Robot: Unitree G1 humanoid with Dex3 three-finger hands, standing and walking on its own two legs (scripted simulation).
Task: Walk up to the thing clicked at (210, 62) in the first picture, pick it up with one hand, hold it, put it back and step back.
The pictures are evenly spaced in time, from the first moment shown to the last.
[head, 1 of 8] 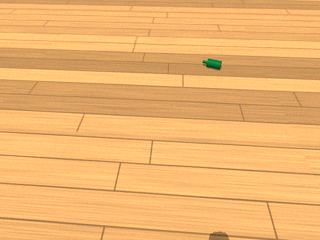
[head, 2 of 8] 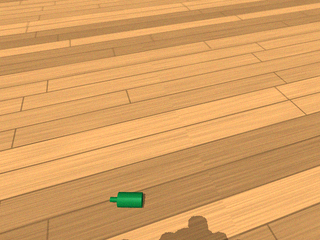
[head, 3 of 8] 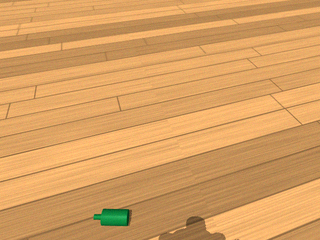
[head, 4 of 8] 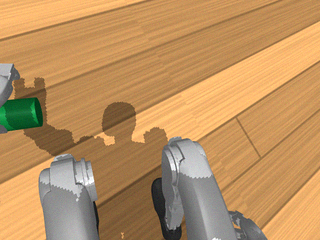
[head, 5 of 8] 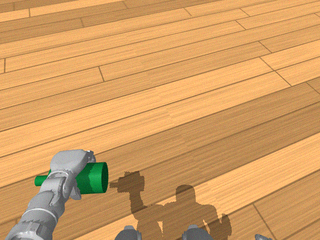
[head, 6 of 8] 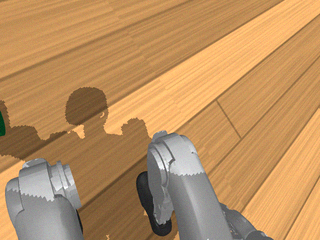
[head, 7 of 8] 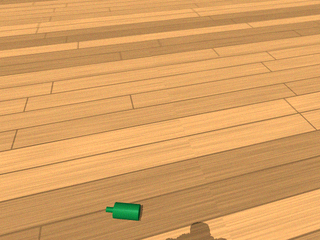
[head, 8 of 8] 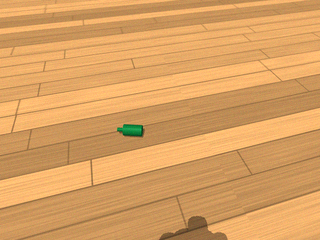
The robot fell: no
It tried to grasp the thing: yes
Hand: left
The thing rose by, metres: 0.66
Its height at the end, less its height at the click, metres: +0.00
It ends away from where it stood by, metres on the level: 0.01
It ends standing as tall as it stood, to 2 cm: yes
